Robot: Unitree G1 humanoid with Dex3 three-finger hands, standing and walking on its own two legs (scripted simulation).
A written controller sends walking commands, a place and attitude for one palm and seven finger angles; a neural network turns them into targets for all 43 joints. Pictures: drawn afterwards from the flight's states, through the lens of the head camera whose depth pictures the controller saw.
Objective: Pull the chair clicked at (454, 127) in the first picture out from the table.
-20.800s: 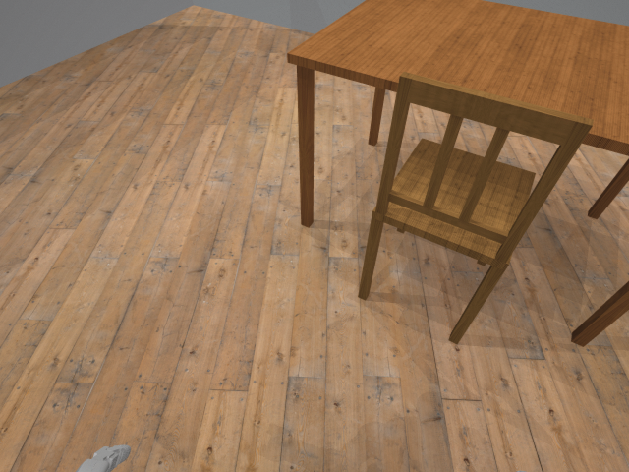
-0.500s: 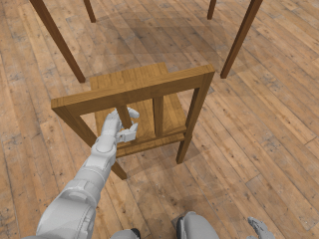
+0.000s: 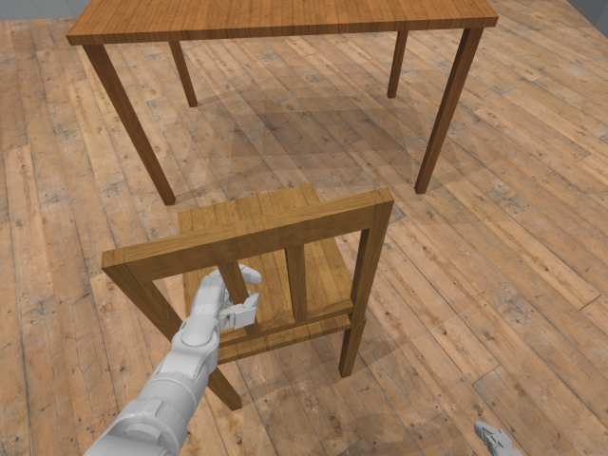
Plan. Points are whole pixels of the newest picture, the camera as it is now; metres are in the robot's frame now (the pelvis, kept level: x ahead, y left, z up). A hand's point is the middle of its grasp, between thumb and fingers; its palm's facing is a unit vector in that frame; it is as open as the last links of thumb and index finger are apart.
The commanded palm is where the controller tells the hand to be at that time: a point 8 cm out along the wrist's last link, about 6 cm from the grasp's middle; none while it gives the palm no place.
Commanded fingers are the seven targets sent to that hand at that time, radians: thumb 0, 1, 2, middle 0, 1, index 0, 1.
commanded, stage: stop walking, hand still on the chair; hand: left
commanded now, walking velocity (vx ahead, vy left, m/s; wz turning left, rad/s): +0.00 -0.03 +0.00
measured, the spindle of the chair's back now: (241, 299) +0.36 +0.11 -0.09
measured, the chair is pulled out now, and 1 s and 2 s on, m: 0.59 0.61 0.61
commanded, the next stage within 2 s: open the thumb and straighten the fingers in 0.48 s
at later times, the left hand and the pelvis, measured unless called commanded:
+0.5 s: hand (244, 317) +0.31 +0.10 -0.05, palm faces -0.12 -0.98 -0.17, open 5.5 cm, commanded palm +0.30 +0.15 -0.04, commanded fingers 0.00 0.90 0.90 -0.50 -1.45 -0.50 -1.45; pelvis +0.02 +0.01 +0.00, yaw -1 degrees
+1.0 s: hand (229, 307) +0.33 +0.12 -0.05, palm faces -0.15 -0.97 -0.17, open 12.7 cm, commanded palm +0.31 +0.17 -0.03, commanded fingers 0.00 -0.55 0.20 -0.20 -0.58 -0.20 -0.58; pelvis +0.02 +0.03 -0.01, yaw +0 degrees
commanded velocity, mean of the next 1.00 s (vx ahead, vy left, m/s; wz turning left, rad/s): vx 0.00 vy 0.00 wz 0.00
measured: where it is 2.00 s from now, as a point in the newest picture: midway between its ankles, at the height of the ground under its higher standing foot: outside the picture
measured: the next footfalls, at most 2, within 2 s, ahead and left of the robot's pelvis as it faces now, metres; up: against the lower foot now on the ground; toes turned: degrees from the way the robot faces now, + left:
none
